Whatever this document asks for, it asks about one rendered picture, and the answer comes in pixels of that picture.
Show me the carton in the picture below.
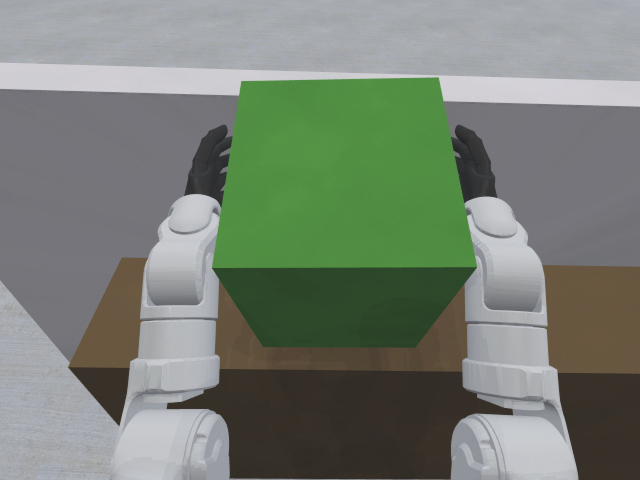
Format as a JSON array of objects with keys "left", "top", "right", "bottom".
[{"left": 212, "top": 77, "right": 477, "bottom": 348}]

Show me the robot right upper arm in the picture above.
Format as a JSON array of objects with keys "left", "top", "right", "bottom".
[{"left": 451, "top": 414, "right": 577, "bottom": 480}]

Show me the robot right forearm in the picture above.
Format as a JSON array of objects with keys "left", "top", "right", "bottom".
[{"left": 462, "top": 197, "right": 578, "bottom": 480}]

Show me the left robot hand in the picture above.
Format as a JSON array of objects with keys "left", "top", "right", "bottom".
[{"left": 184, "top": 125, "right": 233, "bottom": 207}]

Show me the right robot hand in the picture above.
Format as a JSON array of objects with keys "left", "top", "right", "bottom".
[{"left": 451, "top": 125, "right": 497, "bottom": 204}]

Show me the robot left forearm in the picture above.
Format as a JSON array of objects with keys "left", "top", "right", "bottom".
[{"left": 110, "top": 194, "right": 221, "bottom": 480}]

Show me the robot left upper arm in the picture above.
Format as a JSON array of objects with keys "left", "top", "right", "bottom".
[{"left": 111, "top": 409, "right": 230, "bottom": 480}]

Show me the pedestal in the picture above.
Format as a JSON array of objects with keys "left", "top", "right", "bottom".
[{"left": 68, "top": 257, "right": 640, "bottom": 480}]

